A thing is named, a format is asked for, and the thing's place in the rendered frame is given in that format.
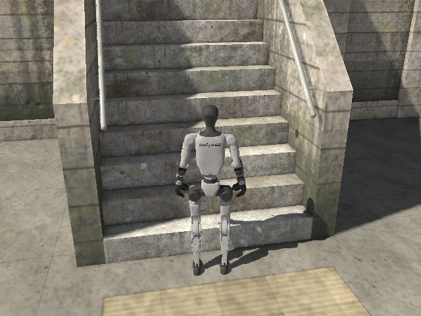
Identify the stairs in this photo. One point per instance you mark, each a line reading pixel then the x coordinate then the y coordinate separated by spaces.
pixel 164 61

